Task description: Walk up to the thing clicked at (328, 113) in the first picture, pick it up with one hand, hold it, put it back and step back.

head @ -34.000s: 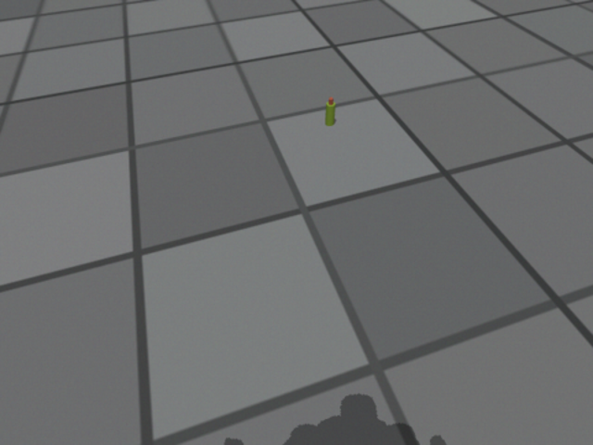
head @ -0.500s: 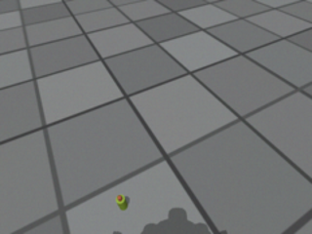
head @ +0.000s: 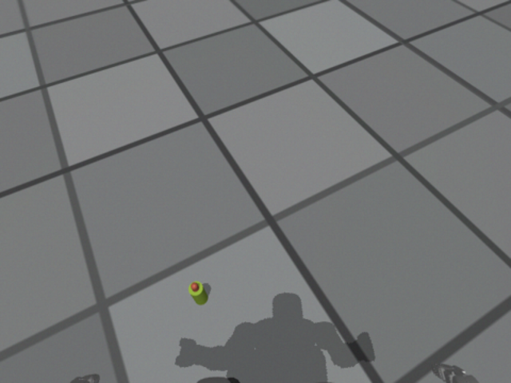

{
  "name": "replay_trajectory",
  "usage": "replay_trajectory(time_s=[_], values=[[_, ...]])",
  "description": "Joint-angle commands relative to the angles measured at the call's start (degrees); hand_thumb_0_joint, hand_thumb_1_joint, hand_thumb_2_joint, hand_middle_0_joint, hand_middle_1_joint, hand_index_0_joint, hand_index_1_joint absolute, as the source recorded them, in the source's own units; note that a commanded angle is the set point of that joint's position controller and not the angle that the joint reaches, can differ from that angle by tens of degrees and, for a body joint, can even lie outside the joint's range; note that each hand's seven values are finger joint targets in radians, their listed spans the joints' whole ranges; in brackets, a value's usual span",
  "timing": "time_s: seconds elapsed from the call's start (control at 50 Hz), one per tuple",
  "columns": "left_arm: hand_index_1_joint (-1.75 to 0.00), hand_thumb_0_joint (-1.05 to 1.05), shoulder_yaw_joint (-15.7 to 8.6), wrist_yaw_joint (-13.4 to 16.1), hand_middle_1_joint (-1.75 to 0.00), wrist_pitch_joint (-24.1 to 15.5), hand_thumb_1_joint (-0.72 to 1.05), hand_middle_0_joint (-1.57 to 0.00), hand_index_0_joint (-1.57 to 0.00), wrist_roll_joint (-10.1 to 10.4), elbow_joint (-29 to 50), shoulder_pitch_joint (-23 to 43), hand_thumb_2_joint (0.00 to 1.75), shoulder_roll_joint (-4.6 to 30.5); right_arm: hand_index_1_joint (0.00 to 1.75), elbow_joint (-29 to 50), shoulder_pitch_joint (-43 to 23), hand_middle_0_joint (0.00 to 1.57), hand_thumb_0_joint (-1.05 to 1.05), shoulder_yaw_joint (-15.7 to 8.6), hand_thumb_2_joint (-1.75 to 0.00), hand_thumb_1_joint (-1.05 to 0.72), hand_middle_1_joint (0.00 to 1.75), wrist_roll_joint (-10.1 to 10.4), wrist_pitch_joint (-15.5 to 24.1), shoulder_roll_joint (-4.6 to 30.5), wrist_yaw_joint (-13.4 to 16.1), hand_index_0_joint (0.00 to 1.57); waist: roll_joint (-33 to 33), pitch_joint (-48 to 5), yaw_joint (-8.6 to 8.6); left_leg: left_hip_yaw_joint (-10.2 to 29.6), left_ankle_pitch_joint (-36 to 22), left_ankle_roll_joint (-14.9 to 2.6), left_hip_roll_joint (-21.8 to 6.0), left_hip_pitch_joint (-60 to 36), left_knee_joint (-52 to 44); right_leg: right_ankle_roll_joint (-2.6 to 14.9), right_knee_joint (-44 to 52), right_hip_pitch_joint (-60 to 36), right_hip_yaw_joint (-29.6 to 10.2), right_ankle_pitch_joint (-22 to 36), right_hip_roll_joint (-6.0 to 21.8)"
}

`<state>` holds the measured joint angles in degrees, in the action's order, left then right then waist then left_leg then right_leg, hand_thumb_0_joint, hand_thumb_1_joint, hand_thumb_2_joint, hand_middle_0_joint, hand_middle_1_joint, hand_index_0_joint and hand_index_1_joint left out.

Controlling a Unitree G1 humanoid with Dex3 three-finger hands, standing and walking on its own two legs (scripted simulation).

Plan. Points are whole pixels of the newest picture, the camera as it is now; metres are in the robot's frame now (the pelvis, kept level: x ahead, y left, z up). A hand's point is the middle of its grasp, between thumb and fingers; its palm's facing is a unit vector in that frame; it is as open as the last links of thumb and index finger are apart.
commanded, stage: step back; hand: left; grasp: from the side
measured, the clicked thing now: (197, 292) +0.44 +0.24 -0.69
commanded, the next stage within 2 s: none
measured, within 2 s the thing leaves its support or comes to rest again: neither
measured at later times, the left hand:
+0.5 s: hand out of the picture +0.00 +0.26 -0.14, palm faces +0.07 -0.90 -0.44, open 7.4 cm
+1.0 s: hand out of the picture -0.16 +0.29 -0.17, palm faces -0.01 -0.91 -0.41, open 7.4 cm
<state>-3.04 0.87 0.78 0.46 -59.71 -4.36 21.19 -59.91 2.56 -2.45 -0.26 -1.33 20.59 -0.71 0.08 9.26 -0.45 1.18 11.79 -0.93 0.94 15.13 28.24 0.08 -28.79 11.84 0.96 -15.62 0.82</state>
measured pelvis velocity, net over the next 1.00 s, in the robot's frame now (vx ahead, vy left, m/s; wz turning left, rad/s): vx -0.22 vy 0.01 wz -0.02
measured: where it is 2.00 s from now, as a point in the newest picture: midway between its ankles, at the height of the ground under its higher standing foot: outside the picture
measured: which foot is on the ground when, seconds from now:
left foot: down 0.00-0.18, up 0.20-0.58, down 0.60-1.00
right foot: down 0.00-0.62, up 0.64-1.00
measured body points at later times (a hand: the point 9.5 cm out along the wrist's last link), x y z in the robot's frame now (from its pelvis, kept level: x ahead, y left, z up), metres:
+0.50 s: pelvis -0.08 -0.01 -0.01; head +0.00 -0.03 +0.43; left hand +0.00 +0.31 -0.11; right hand +0.04 -0.32 -0.15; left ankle -0.12 +0.13 -0.69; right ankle -0.05 -0.13 -0.74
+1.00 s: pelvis -0.22 +0.01 -0.02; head -0.16 +0.02 +0.42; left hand -0.16 +0.34 -0.14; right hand -0.06 -0.28 -0.12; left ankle -0.12 +0.13 -0.74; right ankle -0.26 -0.12 -0.72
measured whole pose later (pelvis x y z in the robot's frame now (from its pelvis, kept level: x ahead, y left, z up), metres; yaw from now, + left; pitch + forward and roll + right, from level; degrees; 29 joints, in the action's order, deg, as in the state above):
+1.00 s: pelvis -0.22 +0.01 -0.02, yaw -1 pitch -3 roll +0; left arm -4.3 1.0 2.1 -0.4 -50.2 -12.4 22.9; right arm -45.8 2.5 -2.6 -1.8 -2.4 20.7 -0.4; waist 0.6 11.4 1.5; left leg -4.2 9.7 -2.2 -1.7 23.5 35.7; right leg -1.2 -48.4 16.0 -3.7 -28.0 -0.9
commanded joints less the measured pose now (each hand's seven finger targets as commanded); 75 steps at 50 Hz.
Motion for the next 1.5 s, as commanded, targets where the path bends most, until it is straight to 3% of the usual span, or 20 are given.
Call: replay_trajectory(time_s=[0.0,0.1,0.16,0.22,0.28,0.42,0.5,0.56,0.62,0.72,0.9,1.0,1.06,1.08,1.14,1.28,1.4,1.44,1.46,1.48], values=[[-0.3,0.0,-2.33,0.39,-0.3,0.22,0.9,-0.2,-0.2,-0.47,5.57,-2.35,0.9,9.7,0.3,6.19,0.28,0.2,0.0,-3.85,-0.9,-0.9,0.3,0.03,-0.31,15.02,0.77,0.2,-7.41,-14.18,-0.61,12.08,-20.35,-9.98,-11.99,-2.8,-3.73,3.28,-10.06,-1.03,-2.26,6.39,0.3],[-0.3,0.0,-3.49,-0.03,-0.3,0.97,0.9,-0.2,-0.2,-1.25,4.79,-9.7,0.9,10.01,0.3,10.72,-4.45,0.2,0.0,-4.17,-0.9,-0.9,0.3,-0.57,-0.96,15.68,1.12,0.2,-10.19,-14.46,3.06,15.24,-15.11,-13.74,-16.14,8.03,-1.95,3.51,-18.95,-4.19,-2.43,-9.47,-1.46],[-0.3,0.0,-5.58,0.28,-0.3,-0.46,0.9,-0.2,-0.2,-2.35,7.7,-8.13,0.9,18.13,0.3,12.97,-5.18,0.2,0.0,-2.81,-0.9,-0.9,0.3,0.76,-1.62,9.95,1.47,0.2,12.89,-7.98,4.45,3.75,13.8,-0.9,8.48,17.19,26.61,11.49,10.56,-1.39,-28.48,17.98,18.33],[-0.3,0.0,-5.53,1.37,-0.3,-1.12,0.9,-0.2,-0.2,-2.59,12.37,0.25,0.9,18.47,0.3,10.6,4.2,0.2,0.0,-3.33,-0.9,-0.9,0.3,0.35,-1.83,11.93,2.12,0.2,8.95,-8.88,-0.46,11.26,21.59,-0.57,5.45,15.89,42.01,17.83,6.72,3.29,-27.48,29.49,22.14],[-0.3,0.0,-4.59,1.31,-0.3,-1.41,0.9,-0.2,-0.2,-2.54,13.73,3.51,0.9,14.43,0.3,9.07,6.11,0.2,0.0,-3.71,-0.9,-0.9,0.3,0.62,-1.37,13.62,2.01,0.2,7.52,-9.33,-1.68,9.61,14.98,1.15,7.19,15.27,42.3,11.61,2.85,-0.41,-14.66,29.07,12.86],[-0.3,0.0,-5.06,2.42,-0.3,-0.83,0.9,-0.2,-0.2,-1.93,14.12,-8.15,0.9,12.95,0.3,12.87,1.48,0.2,0.0,-2.24,-0.9,-0.9,0.3,-0.27,-0.46,11.74,2.5,0.2,9.04,-13.74,4.92,5.85,17.02,2.18,3.28,19.87,26.39,12.59,-3.15,-19.48,-13.28,40.27,14.6],[-0.3,0.0,-5.43,2.16,-0.3,-0.43,0.9,-0.2,-0.2,-1.55,16.51,-4.15,0.9,15.12,0.3,11.76,6.26,0.2,0.0,-2.89,-0.9,-0.9,0.3,-0.67,-0.38,12.07,1.9,0.2,12.9,-14.8,1.91,2.07,15.19,0.51,-0.03,8.06,13.66,11.79,-4.02,-11.32,-12.45,37.46,15.64],[-0.3,0.0,-4.59,1.45,-0.3,0.26,0.9,-0.2,-0.2,-0.86,18.0,-0.91,0.9,14.44,0.3,9.93,10.45,0.2,0.0,-4.09,-0.9,-0.9,0.3,-1.2,-0.07,12.99,1.28,0.2,6.03,-15.82,-1.52,0.75,-5.83,-1.06,-0.38,-3.66,-1.62,6.56,-9.91,-1.58,-8.34,23.54,10.88],[-0.3,0.0,-4.54,2.35,-0.3,0.84,0.9,-0.2,-0.2,-0.75,17.59,-0.44,0.9,11.98,0.3,12.28,6.76,0.2,0.0,-5.77,-0.9,-0.9,0.3,-1.71,-0.18,22.35,0.67,0.2,-14.83,-13.75,-3.09,28.16,-19.88,-16.68,-22.32,-1.24,-7.72,1.43,-36.62,12.37,-8.92,-26.18,-6.99],[-0.3,0.0,-4.73,1.51,-0.3,1.18,0.9,-0.2,-0.2,-0.25,13.55,-8.25,0.9,11.76,0.3,14.79,-1.11,0.2,0.0,-3.6,-0.9,-0.9,0.3,-1.89,0.0,13.87,1.59,0.2,-8.62,-7.16,2.78,12.24,-13.8,-10.15,-13.12,-0.32,-6.45,1.47,-46.21,17.1,-11.39,-12.42,-7.12],[-0.3,0.0,-4.14,0.84,-0.3,-0.14,0.9,-0.2,-0.2,-0.91,15.07,-8.76,0.9,10.82,0.3,16.3,4.62,0.2,0.0,-4.3,-0.9,-0.9,0.3,-1.41,-0.21,14.29,1.56,0.2,-10.12,-13.38,-2.1,11.11,-15.1,-14.7,-15.97,-12.68,-2.68,-2.24,-23.12,12.66,-5.32,-14.12,-2.5],[-0.3,0.0,-4.9,-0.2,-0.3,-0.27,0.9,-0.2,-0.2,-1.74,9.35,-19.75,0.9,11.24,0.3,17.69,-0.14,0.2,0.0,-4.98,-0.9,-0.9,0.3,-0.68,-1.6,16.29,1.33,0.2,-10.41,-14.64,2.49,9.13,3.89,-8.2,-13.51,3.85,-1.7,1.46,-0.25,-5.33,-0.15,-1.89,-1.15],[-0.3,0.0,-7.55,-0.27,-0.3,-0.46,0.9,-0.2,-0.2,-3.33,14.68,-11.36,0.9,22.99,0.3,18.46,-2.03,0.2,0.0,-4.19,-0.9,-0.9,0.3,-0.12,-1.93,11.82,1.81,0.2,16.3,-5.0,4.95,5.0,21.94,1.68,5.15,15.86,29.82,15.89,16.59,14.09,-35.97,-15.22,23.24],[-0.3,0.0,-7.61,0.48,-0.3,-0.81,0.9,-0.2,-0.2,-3.56,17.2,-4.57,0.9,23.38,0.3,17.48,-0.64,0.2,0.0,-5.3,-0.9,-0.9,0.3,-0.45,-2.14,14.67,2.05,0.2,16.47,-0.39,2.93,10.83,19.88,2.2,2.38,11.98,40.19,18.55,19.33,22.91,-38.7,-16.98,26.18],[-0.3,0.0,-5.86,0.96,-0.3,-1.24,0.9,-0.2,-0.2,-3.16,18.49,2.55,0.9,14.32,0.3,13.02,8.18,0.2,0.0,-4.42,-0.9,-0.9,0.3,0.63,-1.41,12.54,1.59,0.2,6.89,-3.63,-3.52,10.66,12.05,0.98,7.74,12.45,43.22,9.38,7.82,12.41,-11.51,10.36,10.99],[-0.3,0.0,-5.84,1.88,-0.3,-0.21,0.9,-0.2,-0.2,-3.01,17.74,-8.91,0.9,12.34,0.3,14.81,6.59,0.2,0.0,-2.55,-0.9,-0.9,0.3,-0.28,-0.05,10.62,2.62,0.2,11.23,-11.36,4.29,5.35,19.14,3.16,2.99,17.95,25.33,11.46,0.4,-13.95,-12.47,24.66,13.45],[-0.3,0.0,-4.35,1.25,-0.3,1.66,0.9,-0.2,-0.2,-1.27,20.29,-2.53,0.9,13.27,0.3,11.29,16.0,0.2,0.0,-4.1,-0.9,-0.9,0.3,-1.31,0.64,12.36,2.33,0.2,8.76,-15.22,-0.56,-0.22,-3.13,-0.3,-0.18,-2.44,-5.6,6.56,-9.83,-2.92,-9.52,21.87,11.03],[-0.3,0.0,-3.46,1.19,-0.3,1.88,0.9,-0.2,-0.2,-0.4,20.89,-2.72,0.9,9.17,0.3,13.1,11.7,0.2,0.0,-5.74,-0.9,-0.9,0.3,-2.49,0.57,20.41,1.93,0.2,-12.79,-13.0,0.75,25.5,-18.56,-9.07,-18.57,-7.29,-7.43,1.58,-25.6,16.65,-2.05,-15.07,-4.66],[-0.3,0.0,-4.92,2.06,-0.3,1.93,0.9,-0.2,-0.2,-1.17,20.76,0.99,0.9,12.04,0.3,13.99,10.31,0.2,0.0,-6.16,-0.9,-0.9,0.3,-2.22,0.46,24.29,1.62,0.2,-14.24,-11.13,-2.82,30.9,-17.75,-16.82,-24.26,3.41,-8.89,0.79,-35.82,13.21,-9.4,-24.81,-5.57],[-0.3,0.0,-5.13,2.08,-0.3,1.93,0.9,-0.2,-0.2,-1.48,19.78,1.79,0.9,13.39,0.3,13.89,8.4,0.2,0.0,-5.87,-0.9,-0.9,0.3,-2.27,0.79,21.77,1.87,0.2,-11.35,-7.95,-2.32,30.03,-15.9,-17.02,-23.6,6.67,-9.37,1.07,-40.85,12.71,-12.23,-22.62,-5.24]])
